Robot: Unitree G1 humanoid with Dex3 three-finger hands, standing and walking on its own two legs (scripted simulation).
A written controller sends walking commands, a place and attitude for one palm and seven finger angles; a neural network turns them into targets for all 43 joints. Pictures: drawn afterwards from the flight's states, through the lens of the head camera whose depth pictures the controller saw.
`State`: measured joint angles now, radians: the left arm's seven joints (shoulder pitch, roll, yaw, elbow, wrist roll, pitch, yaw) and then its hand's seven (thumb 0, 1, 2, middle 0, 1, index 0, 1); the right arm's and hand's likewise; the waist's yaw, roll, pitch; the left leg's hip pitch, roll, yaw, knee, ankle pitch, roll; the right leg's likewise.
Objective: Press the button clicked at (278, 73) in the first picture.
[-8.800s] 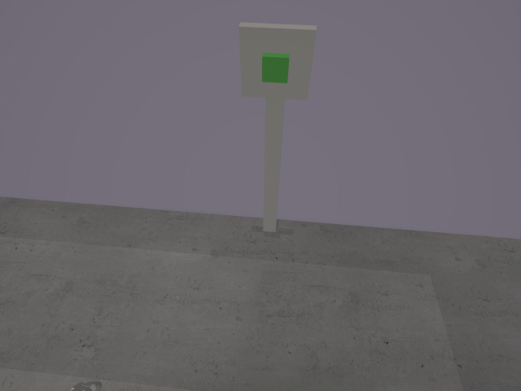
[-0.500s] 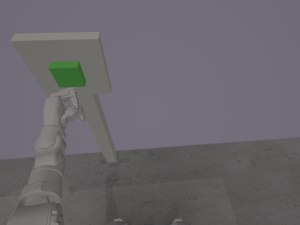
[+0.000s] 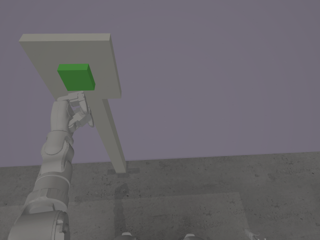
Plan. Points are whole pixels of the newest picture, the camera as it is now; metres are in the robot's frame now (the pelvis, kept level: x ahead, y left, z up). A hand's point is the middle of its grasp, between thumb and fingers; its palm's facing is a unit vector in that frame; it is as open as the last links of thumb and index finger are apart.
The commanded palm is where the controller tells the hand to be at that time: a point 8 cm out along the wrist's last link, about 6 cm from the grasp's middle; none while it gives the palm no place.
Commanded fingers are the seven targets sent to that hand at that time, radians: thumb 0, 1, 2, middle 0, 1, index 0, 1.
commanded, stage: press the button with the knuckle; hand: left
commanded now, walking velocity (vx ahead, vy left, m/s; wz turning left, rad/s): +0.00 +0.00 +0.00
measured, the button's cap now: (77, 76) +0.51 +0.22 +0.11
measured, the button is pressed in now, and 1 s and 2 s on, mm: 0 13 0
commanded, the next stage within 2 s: hold the button down briefly in 1.04 s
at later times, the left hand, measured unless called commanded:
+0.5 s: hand (90, 103) +0.45 +0.19 +0.07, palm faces +0.07 -1.00 -0.01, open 2.9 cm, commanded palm +0.43 +0.24 +0.07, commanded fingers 0.00 0.90 0.90 -1.30 -1.50 -1.30 -1.50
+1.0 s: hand (89, 98) +0.46 +0.19 +0.07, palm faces +0.08 -1.00 -0.02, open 2.8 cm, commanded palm +0.46 +0.24 +0.07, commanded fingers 0.00 0.90 0.90 -1.30 -1.50 -1.30 -1.50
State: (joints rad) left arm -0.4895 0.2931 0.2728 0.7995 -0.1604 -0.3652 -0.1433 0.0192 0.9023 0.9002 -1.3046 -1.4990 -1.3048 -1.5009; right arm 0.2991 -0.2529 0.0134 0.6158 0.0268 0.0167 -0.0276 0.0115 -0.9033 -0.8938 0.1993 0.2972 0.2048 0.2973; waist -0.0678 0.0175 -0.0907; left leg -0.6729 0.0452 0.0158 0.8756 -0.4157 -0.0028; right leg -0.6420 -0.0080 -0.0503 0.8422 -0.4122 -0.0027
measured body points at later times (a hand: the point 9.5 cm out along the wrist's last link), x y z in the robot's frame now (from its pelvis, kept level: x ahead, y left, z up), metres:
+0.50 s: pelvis +0.00 +0.00 +0.00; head +0.08 +0.01 +0.44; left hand +0.44 +0.24 +0.07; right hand +0.04 -0.26 -0.12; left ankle +0.01 +0.12 -0.70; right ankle +0.00 -0.12 -0.70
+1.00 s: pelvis -0.02 +0.01 -0.02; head +0.07 +0.02 +0.42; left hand +0.45 +0.25 +0.07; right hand +0.01 -0.26 -0.13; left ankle +0.01 +0.12 -0.70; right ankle +0.00 -0.12 -0.70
